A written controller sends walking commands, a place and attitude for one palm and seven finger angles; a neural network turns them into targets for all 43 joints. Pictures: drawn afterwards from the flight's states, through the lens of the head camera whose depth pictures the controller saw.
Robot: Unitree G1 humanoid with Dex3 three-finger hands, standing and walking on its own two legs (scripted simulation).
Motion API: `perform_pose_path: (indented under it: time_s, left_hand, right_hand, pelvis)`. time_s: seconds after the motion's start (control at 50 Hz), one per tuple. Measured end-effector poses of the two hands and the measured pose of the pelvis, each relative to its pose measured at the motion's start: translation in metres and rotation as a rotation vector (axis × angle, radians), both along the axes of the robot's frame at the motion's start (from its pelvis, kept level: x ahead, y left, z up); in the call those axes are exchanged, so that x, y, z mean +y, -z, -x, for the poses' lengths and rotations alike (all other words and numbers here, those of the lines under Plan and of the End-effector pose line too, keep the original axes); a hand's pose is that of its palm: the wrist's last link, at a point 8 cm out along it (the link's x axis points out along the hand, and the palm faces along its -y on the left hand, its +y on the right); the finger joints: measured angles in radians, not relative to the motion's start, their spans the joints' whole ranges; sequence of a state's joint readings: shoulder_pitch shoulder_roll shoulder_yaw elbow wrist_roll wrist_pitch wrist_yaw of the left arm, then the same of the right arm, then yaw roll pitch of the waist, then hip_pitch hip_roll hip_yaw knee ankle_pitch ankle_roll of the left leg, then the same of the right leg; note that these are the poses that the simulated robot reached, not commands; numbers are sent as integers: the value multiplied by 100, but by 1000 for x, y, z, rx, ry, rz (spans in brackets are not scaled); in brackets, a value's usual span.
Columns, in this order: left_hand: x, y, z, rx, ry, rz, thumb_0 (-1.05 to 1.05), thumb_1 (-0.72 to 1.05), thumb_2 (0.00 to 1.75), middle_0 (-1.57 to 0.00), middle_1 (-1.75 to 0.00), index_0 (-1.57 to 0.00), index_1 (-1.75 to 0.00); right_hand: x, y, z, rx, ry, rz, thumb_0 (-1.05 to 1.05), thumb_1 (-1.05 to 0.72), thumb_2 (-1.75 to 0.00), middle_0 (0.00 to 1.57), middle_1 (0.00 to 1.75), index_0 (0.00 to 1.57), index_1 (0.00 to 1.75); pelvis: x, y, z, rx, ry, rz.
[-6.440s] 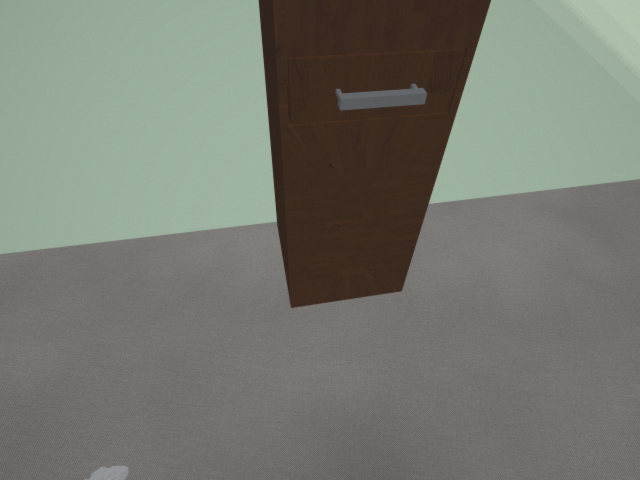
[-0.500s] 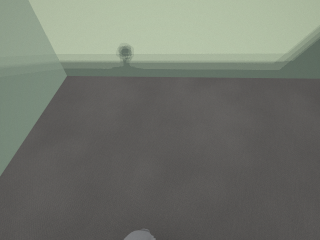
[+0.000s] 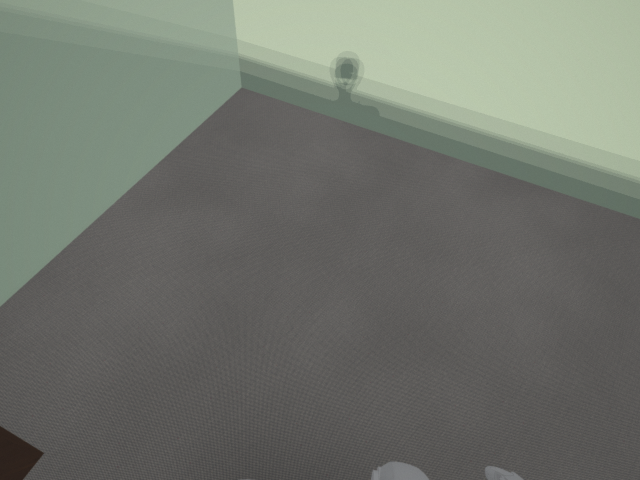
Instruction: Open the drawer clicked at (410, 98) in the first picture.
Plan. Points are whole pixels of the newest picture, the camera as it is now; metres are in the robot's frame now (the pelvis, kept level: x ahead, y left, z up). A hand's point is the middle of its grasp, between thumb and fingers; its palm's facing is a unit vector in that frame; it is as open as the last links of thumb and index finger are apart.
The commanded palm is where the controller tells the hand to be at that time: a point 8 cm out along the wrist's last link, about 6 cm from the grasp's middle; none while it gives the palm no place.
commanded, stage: turn to face it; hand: left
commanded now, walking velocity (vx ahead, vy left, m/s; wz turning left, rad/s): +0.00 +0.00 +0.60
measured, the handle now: out of the picture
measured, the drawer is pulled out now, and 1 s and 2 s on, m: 0.00 0.00 0.00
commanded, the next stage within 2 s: take the last steps up to it in 1.82 s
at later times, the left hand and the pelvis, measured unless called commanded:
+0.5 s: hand out of the picture +0.01 +0.17 -0.14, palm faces +0.32 -0.91 -0.28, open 7.4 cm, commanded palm none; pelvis -0.01 -0.04 +0.01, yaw +19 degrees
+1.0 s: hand out of the picture -0.07 +0.24 -0.15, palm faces +0.60 -0.76 -0.26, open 7.4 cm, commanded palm none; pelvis -0.03 +0.00 +0.01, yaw +36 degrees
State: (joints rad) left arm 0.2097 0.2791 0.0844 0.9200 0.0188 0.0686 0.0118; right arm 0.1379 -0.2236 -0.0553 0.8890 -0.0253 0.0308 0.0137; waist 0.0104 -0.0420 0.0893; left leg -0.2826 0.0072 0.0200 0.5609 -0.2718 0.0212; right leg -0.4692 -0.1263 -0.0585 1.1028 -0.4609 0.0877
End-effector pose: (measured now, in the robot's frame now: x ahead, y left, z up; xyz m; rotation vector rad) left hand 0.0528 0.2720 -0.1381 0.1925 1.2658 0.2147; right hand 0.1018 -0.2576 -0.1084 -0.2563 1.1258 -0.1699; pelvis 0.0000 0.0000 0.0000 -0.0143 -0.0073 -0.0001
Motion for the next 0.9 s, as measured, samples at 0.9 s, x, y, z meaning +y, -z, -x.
perform_pose_path:
  time_s: [0.9]
  left_hand:
    - [-4, -6, 176, -40, -550, -3, 1, 91, 90, -20, -29, -20, -30]
  right_hand:
    - [95, -3, -77, 16, -553, 3, 0, -90, -90, 20, 30, 20, 30]
  pelvis:
    - [6, -5, 33, 0, -563, 11]
